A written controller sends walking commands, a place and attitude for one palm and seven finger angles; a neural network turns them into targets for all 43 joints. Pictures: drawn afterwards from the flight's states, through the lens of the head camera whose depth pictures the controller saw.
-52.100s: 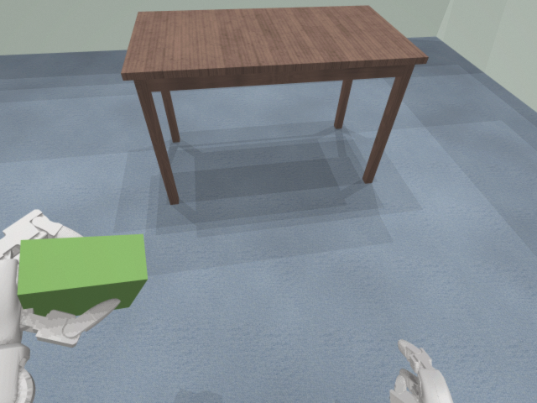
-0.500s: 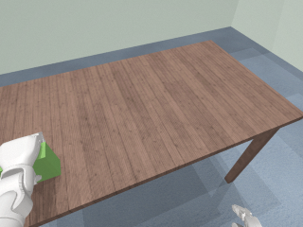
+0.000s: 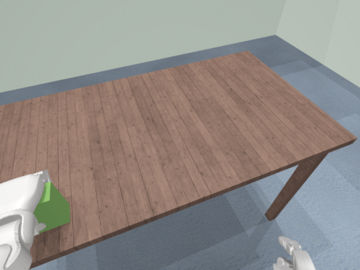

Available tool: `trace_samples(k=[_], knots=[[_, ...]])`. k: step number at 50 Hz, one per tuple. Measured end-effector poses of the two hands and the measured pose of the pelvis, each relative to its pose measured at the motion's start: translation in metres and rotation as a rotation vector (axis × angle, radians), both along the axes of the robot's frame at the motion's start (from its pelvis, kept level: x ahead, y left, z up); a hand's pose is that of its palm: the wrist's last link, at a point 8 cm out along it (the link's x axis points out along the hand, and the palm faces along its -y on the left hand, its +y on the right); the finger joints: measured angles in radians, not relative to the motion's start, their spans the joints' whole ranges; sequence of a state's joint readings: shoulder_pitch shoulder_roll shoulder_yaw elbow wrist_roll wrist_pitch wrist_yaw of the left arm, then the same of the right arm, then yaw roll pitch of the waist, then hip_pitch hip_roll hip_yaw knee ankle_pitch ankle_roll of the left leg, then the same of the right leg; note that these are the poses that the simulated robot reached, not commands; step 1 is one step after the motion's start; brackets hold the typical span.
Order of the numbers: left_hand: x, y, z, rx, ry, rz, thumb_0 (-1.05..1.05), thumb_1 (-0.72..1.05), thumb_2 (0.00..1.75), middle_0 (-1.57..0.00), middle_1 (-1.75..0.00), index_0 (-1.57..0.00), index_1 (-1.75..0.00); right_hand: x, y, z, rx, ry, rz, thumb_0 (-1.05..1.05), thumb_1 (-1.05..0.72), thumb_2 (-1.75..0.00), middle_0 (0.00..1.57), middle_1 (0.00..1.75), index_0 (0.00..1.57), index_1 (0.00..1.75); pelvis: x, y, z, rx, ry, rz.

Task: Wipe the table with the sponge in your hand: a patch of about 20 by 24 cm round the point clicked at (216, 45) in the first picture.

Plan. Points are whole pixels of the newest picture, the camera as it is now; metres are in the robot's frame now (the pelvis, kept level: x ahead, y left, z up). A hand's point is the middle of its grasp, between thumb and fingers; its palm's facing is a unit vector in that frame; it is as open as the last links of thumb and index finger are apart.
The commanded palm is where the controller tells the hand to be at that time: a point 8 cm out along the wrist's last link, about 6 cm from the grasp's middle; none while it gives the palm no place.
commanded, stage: lift the sponge slowly off the table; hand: left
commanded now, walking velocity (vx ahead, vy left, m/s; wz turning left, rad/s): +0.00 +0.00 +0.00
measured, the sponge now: (34, 216) +0.21 +0.37 -0.02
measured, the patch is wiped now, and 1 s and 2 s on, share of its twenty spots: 0.95 0.95 0.95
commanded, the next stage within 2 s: bring the sponge back beside the body in 1.84 s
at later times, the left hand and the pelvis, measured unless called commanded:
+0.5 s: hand (21, 210) +0.21 +0.37 +0.04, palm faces -0.05 -0.05 -1.00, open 9.5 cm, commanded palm +0.19 +0.36 +0.10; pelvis -0.02 +0.01 +0.00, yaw +1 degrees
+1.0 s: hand (16, 200) +0.21 +0.36 +0.07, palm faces -0.03 -0.06 -1.00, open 9.5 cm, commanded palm +0.20 +0.36 +0.14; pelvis -0.01 +0.01 +0.01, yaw +1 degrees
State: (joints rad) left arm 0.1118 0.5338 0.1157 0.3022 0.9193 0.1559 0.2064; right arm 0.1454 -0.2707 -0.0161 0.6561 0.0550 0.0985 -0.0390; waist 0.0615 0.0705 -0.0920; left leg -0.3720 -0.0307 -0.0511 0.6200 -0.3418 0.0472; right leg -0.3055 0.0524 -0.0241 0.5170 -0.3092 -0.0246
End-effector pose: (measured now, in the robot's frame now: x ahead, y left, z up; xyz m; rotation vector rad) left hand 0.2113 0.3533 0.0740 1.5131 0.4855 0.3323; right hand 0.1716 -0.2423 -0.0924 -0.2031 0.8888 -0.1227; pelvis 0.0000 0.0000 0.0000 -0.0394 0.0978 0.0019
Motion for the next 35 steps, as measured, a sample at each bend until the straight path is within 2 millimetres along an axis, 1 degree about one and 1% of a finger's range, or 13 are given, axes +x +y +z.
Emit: trace_samples(k=[9, 19, 27, 35], knots=[[-0.012, -0.002, 0.003, -0.009, 0.002, -0.028, 0.0, -0.48, 1.12, -0.76, -1.4, -0.77, -1.44, -0.002, -0.002, 0.002, -0.012, -0.015, -0.006, 0.01, -0.91, -0.9, 0.2, 0.3, 0.2, 0.29, -0.002, 0.001, 0.001, 0.0, -0.02, -0.001], [-0.023, 0.004, 0.007, -0.02, -0.02, -0.014, 0.0, -0.49, 1.12, -0.78, -1.38, -0.79, -1.42, 0.001, 0.011, 0.004, -0.011, -0.035, 0.023, 0.01, -0.91, -0.9, 0.2, 0.3, 0.2, 0.29, -0.01, 0.004, 0.001, -0.001, -0.043, 0.011], [-0.018, 0.007, 0.021, -0.014, -0.045, -0.025, -0.01, -0.5, 1.12, -0.78, -1.37, -0.8, -1.41, 0.004, 0.025, 0.007, 0.0, -0.059, 0.045, 0.01, -0.91, -0.9, 0.2, 0.3, 0.2, 0.29, -0.017, 0.008, 0.002, -0.001, -0.06, 0.017], [-0.007, 0.001, 0.032, -0.022, -0.051, -0.047, -0.01, -0.5, 1.12, -0.79, -1.37, -0.8, -1.41, 0.004, 0.032, 0.01, 0.019, -0.068, 0.054, 0.01, -0.91, -0.9, 0.2, 0.3, 0.2, 0.29, -0.019, 0.011, 0.005, 0.003, -0.068, 0.014]])
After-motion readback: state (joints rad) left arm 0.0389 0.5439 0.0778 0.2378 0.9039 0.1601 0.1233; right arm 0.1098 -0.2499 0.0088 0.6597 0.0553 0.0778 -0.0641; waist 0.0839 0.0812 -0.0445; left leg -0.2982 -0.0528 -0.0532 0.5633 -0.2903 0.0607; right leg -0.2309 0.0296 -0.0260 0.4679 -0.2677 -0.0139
